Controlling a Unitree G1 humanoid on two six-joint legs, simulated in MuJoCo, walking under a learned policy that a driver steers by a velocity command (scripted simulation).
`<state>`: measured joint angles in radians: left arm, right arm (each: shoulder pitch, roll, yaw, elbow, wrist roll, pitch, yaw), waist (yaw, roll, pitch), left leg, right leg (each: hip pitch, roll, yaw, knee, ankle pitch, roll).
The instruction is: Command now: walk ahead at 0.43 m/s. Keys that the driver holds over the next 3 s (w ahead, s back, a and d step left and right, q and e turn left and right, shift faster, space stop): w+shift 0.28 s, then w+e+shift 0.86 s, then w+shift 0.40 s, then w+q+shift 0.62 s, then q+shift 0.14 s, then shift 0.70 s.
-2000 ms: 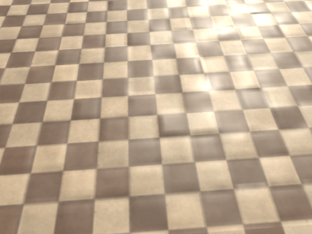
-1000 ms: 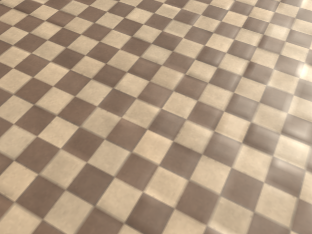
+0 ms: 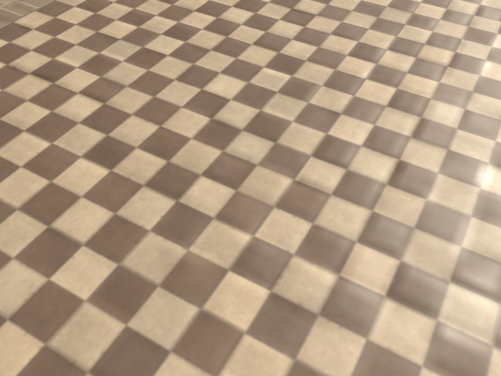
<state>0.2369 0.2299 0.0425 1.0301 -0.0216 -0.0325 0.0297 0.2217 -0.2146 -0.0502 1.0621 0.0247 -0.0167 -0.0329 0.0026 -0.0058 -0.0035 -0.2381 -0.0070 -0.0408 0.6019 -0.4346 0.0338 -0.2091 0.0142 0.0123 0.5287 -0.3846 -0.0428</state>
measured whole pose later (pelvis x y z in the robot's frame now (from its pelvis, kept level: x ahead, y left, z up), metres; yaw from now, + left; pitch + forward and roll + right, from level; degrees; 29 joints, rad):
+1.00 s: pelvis +0.66 -0.13 -0.02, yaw -32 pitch +3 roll +0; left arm 0.50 0.30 0.08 0.91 0.00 -0.07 0.00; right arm -0.10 -0.24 0.02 0.62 -0.03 -0.09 0.02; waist 0.14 0.01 0.04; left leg -0.61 0.03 -0.04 0.51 -0.01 0.00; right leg 0.16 0.16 0.30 0.35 -0.45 -0.16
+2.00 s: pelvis +1.36 -0.76 -0.03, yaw -34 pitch -1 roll +1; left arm 0.26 0.24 -0.01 0.80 0.04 -0.10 0.01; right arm 0.27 -0.32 -0.06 0.82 -0.02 -0.02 0.03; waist -0.03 0.01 0.05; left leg -0.43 -0.18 0.09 0.66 -0.23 0.21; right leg -0.24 0.03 0.00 1.43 -0.36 0.00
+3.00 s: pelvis +1.78 -1.04 -0.01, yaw -6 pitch +0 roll +0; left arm 0.19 0.25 0.02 0.84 0.02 0.01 0.01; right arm 0.12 -0.22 -0.02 0.69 -0.02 0.01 0.00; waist 0.01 0.00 0.00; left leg -0.37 -0.03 -0.03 0.56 -0.20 0.01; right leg -0.27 -0.04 0.00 0.58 -0.31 0.03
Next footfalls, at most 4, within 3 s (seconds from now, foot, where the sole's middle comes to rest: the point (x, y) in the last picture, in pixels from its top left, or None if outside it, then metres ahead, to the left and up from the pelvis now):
0.56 right None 0.44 -0.09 -0.77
1.02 left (298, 257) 0.93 -0.13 -0.77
1.46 right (424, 224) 1.07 -0.57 -0.77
1.90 left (463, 148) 1.46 -0.82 -0.77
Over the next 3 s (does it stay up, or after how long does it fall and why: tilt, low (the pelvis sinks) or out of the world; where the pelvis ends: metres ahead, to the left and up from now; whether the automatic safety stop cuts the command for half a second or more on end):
stays up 1.78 -1.04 -0.01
